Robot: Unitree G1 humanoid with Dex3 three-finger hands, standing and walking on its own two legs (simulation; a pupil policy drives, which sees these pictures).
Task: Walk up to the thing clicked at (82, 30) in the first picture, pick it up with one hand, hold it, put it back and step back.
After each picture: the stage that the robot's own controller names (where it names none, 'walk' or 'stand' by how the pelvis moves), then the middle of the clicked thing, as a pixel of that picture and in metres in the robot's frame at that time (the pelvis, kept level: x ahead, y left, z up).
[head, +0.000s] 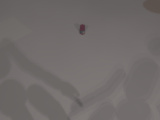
stand; (82, 29) +1.59 -0.02 -0.72
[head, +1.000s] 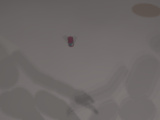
walk; (70, 41) +1.46 +0.21 -0.70
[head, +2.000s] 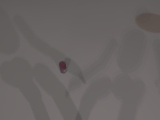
walk; (62, 67) +0.95 +0.24 -0.71
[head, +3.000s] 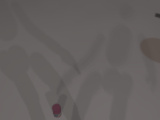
walk; (56, 110) +0.54 +0.19 -0.69
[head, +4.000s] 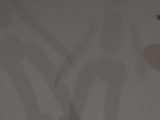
stand; out of the picture +0.32 +0.16 -0.70
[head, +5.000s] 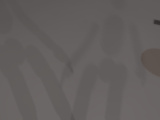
stand; out of the picture +0.29 +0.19 -0.72
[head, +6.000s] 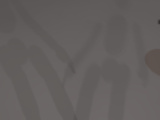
stand; out of the picture +0.29 +0.18 -0.73
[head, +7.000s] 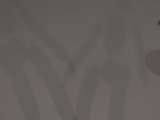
stand; out of the picture +0.29 +0.18 -0.73
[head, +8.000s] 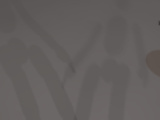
stand; out of the picture +0.29 +0.17 -0.73
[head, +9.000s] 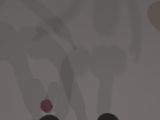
go down; (46, 106) +0.34 +0.17 -0.56
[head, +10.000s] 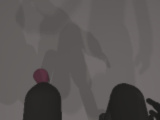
go down; (42, 78) +0.39 +0.19 -0.32
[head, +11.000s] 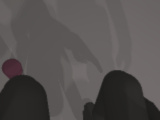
close in; (13, 70) +0.38 +0.21 -0.25
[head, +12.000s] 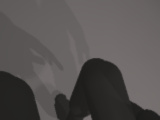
close; out of the picture +0.38 +0.24 -0.22
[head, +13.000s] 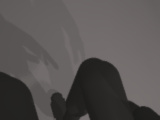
close; out of the picture +0.37 +0.24 -0.22
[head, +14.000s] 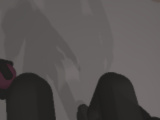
lift; (1, 78) +0.31 +0.24 -0.13
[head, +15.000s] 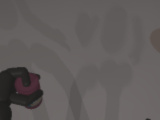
lift; (30, 91) +0.31 +0.18 +0.02
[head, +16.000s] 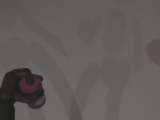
hold; (33, 92) +0.32 +0.17 +0.00
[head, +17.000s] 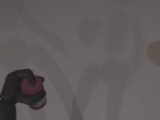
hold; (34, 93) +0.32 +0.17 +0.00
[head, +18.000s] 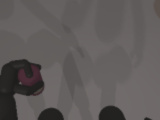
crouch; (32, 81) +0.35 +0.17 -0.07
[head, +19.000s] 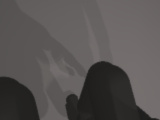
lower; out of the picture +0.38 +0.24 -0.21
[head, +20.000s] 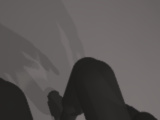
lower; out of the picture +0.40 +0.27 -0.22
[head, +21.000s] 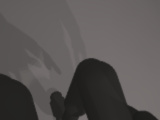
lower; out of the picture +0.39 +0.26 -0.23
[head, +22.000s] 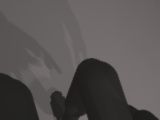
lower; out of the picture +0.39 +0.26 -0.23
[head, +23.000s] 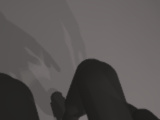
lower; out of the picture +0.39 +0.26 -0.23
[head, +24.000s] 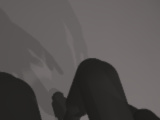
withdraw; out of the picture +0.37 +0.24 -0.23
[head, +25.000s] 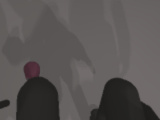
walk; (32, 72) +0.40 +0.20 -0.29
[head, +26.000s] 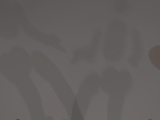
stand; out of the picture +0.32 +0.15 -0.65
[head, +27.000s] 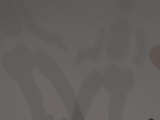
stand; out of the picture +0.33 +0.17 -0.66
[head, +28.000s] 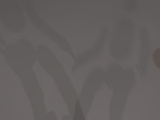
stand; out of the picture +0.34 +0.16 -0.68
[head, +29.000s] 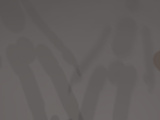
walk; out of the picture +0.34 +0.16 -0.72
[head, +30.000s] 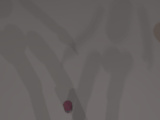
walk; (68, 106) +0.45 +0.12 -0.70
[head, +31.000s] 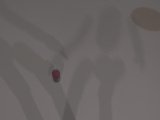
walk; (56, 76) +0.71 +0.18 -0.70
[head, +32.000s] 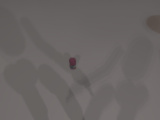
stand; (72, 63) +1.02 +0.14 -0.70
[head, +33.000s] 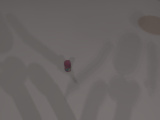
stand; (67, 66) +0.99 +0.15 -0.72
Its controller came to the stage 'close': yes
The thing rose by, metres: 0.72
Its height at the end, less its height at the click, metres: +0.00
